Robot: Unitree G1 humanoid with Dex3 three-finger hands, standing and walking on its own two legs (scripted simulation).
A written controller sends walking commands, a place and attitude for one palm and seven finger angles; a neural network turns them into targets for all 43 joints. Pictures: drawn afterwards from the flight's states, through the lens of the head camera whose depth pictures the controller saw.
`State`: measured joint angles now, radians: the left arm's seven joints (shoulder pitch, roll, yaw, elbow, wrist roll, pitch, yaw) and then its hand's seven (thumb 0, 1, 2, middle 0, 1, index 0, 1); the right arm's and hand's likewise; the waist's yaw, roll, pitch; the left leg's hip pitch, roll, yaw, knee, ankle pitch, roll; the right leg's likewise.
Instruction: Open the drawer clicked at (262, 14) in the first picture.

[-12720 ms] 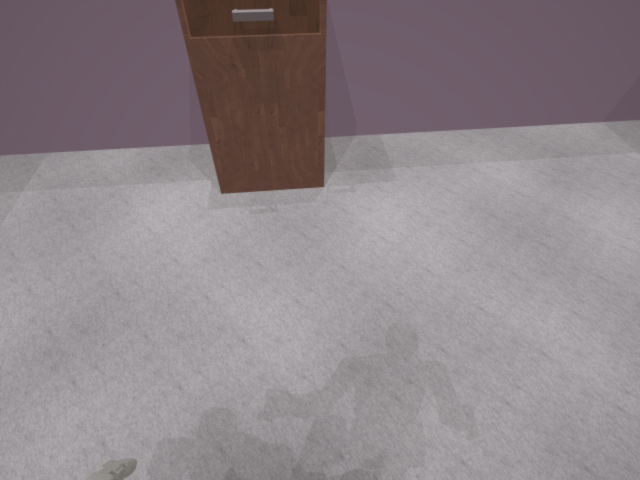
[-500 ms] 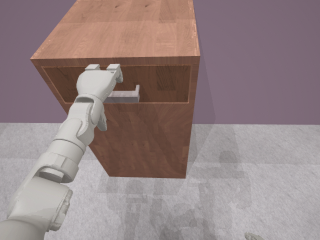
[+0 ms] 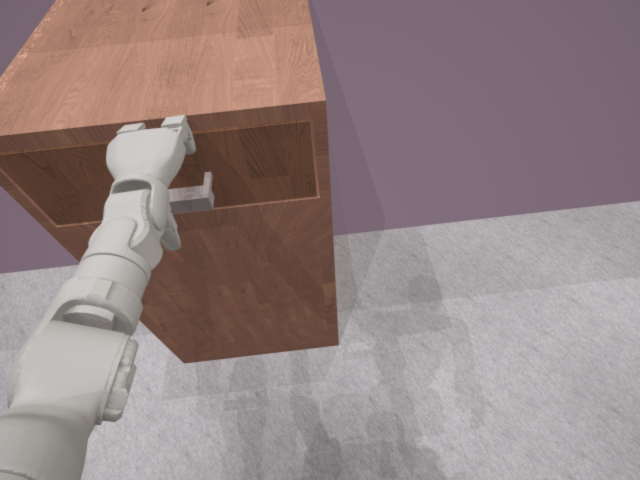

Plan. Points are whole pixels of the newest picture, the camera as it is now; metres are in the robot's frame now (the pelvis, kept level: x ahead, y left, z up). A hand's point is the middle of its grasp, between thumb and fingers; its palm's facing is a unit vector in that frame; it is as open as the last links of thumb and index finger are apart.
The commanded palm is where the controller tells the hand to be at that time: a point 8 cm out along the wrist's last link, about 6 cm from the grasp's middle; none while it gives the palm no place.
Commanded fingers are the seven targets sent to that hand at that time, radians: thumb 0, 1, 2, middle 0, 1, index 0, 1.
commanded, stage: move the hooked fingers above the handle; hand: left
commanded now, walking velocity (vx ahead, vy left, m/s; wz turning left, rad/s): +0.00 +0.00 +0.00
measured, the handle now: (168, 191) +0.53 +0.22 +0.04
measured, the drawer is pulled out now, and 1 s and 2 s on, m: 0.00 0.00 0.00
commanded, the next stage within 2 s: none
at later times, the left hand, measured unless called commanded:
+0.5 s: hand (164, 171) +0.49 +0.19 +0.12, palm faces +0.07 -0.03 -1.00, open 13.5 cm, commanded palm +0.46 +0.23 +0.16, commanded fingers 0.00 -0.50 0.30 -0.30 -1.20 -0.30 -1.20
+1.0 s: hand (152, 178) +0.49 +0.21 +0.11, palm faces +0.10 -0.04 -0.99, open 13.9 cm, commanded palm +0.47 +0.23 +0.16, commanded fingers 0.00 -0.50 0.30 -0.30 -1.20 -0.30 -1.20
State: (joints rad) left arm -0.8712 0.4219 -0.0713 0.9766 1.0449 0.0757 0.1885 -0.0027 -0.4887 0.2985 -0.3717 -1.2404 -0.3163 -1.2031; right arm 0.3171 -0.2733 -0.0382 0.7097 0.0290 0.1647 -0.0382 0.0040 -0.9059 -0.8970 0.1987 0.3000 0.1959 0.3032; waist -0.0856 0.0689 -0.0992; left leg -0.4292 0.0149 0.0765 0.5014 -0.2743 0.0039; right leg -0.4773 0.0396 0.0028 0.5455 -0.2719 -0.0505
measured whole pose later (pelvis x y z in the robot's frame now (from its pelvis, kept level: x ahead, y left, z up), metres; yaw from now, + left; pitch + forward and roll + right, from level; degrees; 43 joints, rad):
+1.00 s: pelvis -0.01 +0.03 -0.01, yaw +3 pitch +13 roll +0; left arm -0.97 0.41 -0.16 0.98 1.03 -0.03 0.24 -0.01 -0.49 0.30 -0.35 -1.22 -0.32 -1.20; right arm 0.33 -0.28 -0.06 0.73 0.02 0.10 -0.03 0.00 -0.90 -0.90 0.20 0.30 0.20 0.30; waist -0.09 0.04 -0.10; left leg -0.52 -0.02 0.04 0.59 -0.30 0.04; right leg -0.53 0.00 -0.03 0.59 -0.29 -0.02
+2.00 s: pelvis +0.00 +0.01 -0.01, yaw +2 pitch +12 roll +0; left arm -0.82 0.43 -0.11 0.88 1.04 -0.12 0.13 0.00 -0.49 0.30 -0.33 -1.20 -0.33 -1.21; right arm 0.30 -0.25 -0.04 0.65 0.02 0.12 -0.06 0.00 -0.90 -0.90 0.20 0.30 0.20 0.30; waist -0.08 0.04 -0.08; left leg -0.50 0.00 0.05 0.59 -0.31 0.02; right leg -0.51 0.02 -0.03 0.59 -0.30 -0.04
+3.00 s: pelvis -0.01 +0.02 -0.01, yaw +2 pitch +12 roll +0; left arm -0.96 0.42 -0.18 1.02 0.98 -0.05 0.01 -0.01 -0.49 0.30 -0.32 -1.20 -0.32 -1.23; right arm 0.32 -0.26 -0.03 0.68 0.03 0.12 -0.05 0.00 -0.90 -0.90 0.20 0.30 0.20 0.30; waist -0.11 0.04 -0.10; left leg -0.52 -0.01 0.04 0.61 -0.31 0.03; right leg -0.53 0.01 -0.03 0.60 -0.29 -0.02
